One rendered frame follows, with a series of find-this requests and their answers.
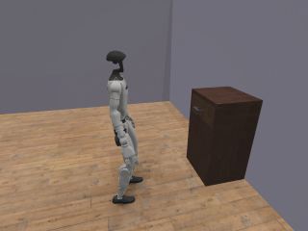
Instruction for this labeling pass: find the robot right forearm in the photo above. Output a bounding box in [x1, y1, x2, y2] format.
[111, 112, 130, 147]

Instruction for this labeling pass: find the robot head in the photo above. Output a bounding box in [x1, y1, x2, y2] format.
[106, 50, 126, 81]

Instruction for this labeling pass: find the cabinet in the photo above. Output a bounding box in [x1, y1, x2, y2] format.
[186, 86, 263, 187]

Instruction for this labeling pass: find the left robot hand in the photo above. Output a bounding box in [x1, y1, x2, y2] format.
[125, 115, 136, 128]

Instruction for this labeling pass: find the drawer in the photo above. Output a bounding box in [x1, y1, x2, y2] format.
[192, 94, 216, 128]

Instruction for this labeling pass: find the left robot foot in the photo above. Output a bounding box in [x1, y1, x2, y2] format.
[129, 176, 143, 184]

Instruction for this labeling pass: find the handle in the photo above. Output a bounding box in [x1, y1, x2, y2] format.
[192, 106, 204, 113]

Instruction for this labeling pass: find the right robot upper arm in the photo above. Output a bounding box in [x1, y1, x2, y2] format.
[109, 81, 122, 118]

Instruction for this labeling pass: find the right robot hand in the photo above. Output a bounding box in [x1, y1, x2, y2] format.
[122, 145, 139, 168]

